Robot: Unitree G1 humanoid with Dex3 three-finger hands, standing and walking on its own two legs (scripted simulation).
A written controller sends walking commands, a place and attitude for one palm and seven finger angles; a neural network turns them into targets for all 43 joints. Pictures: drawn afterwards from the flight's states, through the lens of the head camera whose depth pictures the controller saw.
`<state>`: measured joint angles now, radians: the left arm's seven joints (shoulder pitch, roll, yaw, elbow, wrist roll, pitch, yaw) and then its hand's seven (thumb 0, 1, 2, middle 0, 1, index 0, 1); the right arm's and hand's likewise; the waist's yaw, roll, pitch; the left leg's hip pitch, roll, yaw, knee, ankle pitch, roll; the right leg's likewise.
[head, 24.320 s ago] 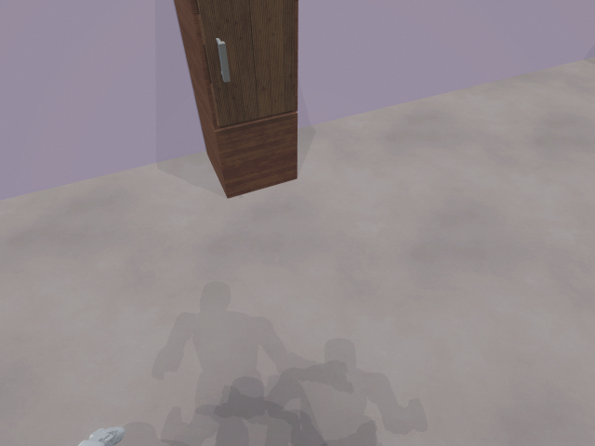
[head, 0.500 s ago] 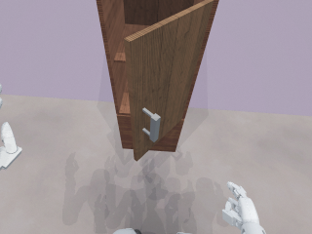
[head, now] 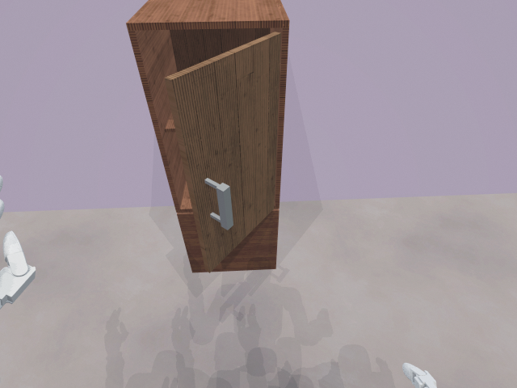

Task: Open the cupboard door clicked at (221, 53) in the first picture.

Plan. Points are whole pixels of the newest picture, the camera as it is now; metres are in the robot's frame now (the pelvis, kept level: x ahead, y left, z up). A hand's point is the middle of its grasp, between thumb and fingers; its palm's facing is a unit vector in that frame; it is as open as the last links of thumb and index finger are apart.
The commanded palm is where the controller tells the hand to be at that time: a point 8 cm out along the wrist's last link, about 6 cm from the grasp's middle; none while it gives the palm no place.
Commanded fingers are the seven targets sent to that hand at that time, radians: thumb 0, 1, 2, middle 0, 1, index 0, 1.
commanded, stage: stop stepping back and stand still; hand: left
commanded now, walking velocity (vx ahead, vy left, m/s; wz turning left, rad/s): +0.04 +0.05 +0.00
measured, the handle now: (218, 203) +0.56 +0.12 -0.06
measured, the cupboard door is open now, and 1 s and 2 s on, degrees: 50 50 50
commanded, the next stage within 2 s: let the arm hang, fingers relaxed in 0.36 s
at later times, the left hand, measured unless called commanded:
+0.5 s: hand (31, 309) +0.18 +0.27 +0.14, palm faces +0.39 -0.78 -0.49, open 7.4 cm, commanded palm none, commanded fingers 0.00 0.90 0.90 -0.20 -0.30 -0.20 -0.30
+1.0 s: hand out of the picture -0.12 +0.21 -0.16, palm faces +0.09 -0.97 -0.23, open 7.2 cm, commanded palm none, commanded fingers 0.00 0.90 0.90 -0.20 -0.30 -0.20 -0.30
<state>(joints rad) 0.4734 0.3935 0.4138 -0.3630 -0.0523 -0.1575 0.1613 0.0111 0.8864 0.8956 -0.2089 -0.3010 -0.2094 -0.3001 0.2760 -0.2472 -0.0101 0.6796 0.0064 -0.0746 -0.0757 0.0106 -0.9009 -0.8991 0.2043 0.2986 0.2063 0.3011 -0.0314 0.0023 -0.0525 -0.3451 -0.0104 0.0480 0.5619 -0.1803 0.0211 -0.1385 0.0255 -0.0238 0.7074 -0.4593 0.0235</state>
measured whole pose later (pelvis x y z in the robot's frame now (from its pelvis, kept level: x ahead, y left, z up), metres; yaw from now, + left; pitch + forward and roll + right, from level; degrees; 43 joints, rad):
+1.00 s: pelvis -0.07 +0.02 +0.02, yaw +4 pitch -2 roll -1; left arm 0.34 0.19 0.02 1.09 0.01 0.03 0.02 -0.01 0.94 0.90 -0.20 -0.30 -0.20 -0.30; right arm 0.29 -0.18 0.00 1.07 -0.03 0.04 -0.03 0.00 -0.90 -0.90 0.20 0.30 0.20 0.30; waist 0.00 0.03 0.08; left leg -0.25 0.00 0.05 0.45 -0.16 0.04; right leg -0.15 0.01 -0.09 0.42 -0.24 -0.02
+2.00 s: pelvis -0.05 +0.02 +0.02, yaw +3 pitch -2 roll +0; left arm 0.32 0.10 0.01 1.17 0.01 -0.01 0.04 0.00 0.91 0.90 -0.20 -0.30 -0.20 -0.30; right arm 0.29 -0.11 0.00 1.15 -0.02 0.01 -0.04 0.00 -0.91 -0.90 0.20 0.30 0.20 0.30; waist -0.01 0.02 0.05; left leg -0.21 0.00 0.07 0.41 -0.17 0.02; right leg -0.13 0.01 -0.06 0.43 -0.26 -0.03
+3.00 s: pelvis -0.04 -0.05 +0.01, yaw -21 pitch +1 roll +2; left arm 0.24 0.18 0.08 0.96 0.02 0.02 0.02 0.00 0.91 0.90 -0.20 -0.30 -0.20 -0.30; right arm 0.05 -0.22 -0.07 0.91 -0.02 0.06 -0.03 0.00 -0.91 -0.90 0.20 0.30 0.20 0.30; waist 0.03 0.02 0.12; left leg -0.49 0.04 0.01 1.09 -0.42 -0.06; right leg -0.25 0.07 0.09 0.53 -0.29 -0.08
